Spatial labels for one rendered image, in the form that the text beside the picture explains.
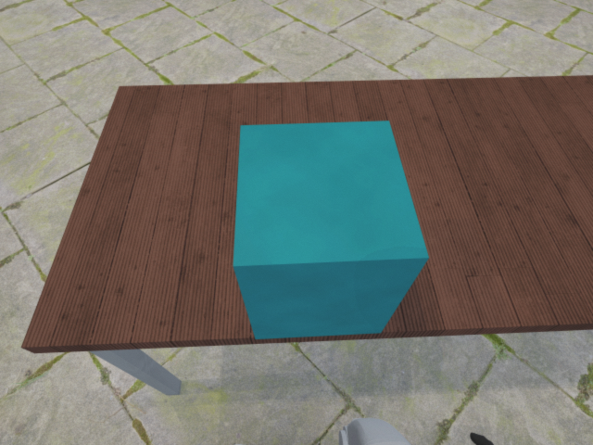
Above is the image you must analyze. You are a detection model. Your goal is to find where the right robot thigh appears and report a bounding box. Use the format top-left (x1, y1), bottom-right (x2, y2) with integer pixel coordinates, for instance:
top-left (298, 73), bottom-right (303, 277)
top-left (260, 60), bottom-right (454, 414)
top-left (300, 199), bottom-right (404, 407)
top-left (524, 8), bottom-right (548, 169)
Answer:
top-left (339, 418), bottom-right (411, 445)

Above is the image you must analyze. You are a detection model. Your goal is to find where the carton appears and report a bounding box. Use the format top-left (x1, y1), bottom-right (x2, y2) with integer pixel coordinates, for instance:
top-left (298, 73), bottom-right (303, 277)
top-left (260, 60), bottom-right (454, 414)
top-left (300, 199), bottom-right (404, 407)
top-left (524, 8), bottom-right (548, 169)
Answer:
top-left (233, 121), bottom-right (429, 339)

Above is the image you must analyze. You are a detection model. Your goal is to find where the table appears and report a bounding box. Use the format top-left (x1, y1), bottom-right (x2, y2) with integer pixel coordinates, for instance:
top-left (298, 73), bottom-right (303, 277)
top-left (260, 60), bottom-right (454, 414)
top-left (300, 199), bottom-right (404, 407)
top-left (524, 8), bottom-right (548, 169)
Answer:
top-left (21, 75), bottom-right (593, 396)

